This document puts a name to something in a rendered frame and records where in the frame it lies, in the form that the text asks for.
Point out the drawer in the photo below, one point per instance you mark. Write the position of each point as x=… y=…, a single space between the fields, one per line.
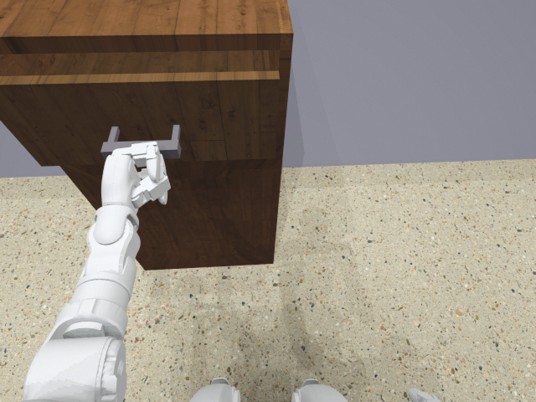
x=226 y=103

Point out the handle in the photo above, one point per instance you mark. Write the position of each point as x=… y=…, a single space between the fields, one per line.
x=168 y=148

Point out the right robot shin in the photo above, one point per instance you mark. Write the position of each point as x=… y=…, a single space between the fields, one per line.
x=310 y=381

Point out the right robot thigh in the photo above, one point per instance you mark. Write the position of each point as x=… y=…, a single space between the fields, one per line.
x=317 y=393

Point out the left robot upper arm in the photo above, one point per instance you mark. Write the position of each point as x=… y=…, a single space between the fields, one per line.
x=79 y=370

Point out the cabinet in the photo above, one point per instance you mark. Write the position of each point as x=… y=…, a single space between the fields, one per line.
x=218 y=213

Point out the robot left hand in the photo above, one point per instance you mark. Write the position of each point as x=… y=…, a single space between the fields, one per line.
x=120 y=176

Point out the robot left forearm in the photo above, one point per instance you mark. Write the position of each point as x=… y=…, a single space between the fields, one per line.
x=98 y=306

